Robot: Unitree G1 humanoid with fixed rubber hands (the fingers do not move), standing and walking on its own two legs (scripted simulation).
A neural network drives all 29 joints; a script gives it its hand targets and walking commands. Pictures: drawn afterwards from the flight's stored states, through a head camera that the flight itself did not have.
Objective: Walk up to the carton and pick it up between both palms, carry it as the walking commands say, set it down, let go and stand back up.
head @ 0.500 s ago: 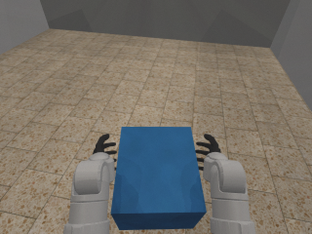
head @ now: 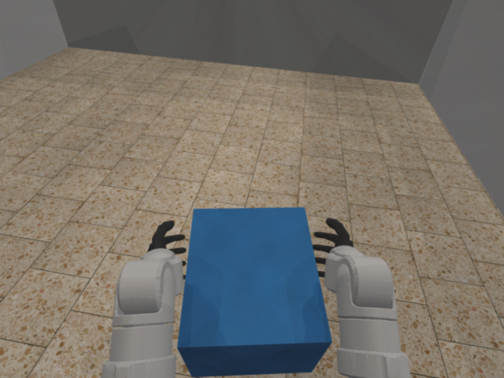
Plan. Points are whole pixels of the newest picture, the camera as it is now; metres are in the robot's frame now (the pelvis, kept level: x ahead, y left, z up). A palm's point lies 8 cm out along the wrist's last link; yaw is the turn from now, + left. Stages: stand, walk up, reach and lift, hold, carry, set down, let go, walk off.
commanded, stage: carry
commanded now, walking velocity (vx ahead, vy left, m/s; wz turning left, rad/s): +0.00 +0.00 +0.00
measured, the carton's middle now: (250, 288) +0.30 +0.00 +0.00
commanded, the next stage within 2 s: none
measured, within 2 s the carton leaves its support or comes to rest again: neither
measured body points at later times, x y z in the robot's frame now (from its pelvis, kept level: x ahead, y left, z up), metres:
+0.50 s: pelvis +0.03 -0.02 +0.00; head +0.01 -0.02 +0.45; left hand +0.33 +0.12 +0.08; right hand +0.33 -0.16 +0.08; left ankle +0.12 +0.13 -0.73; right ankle +0.02 -0.12 -0.73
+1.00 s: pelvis +0.03 -0.03 +0.00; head +0.02 -0.03 +0.45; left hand +0.34 +0.10 +0.08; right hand +0.33 -0.18 +0.08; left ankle +0.12 +0.13 -0.73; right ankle +0.02 -0.12 -0.73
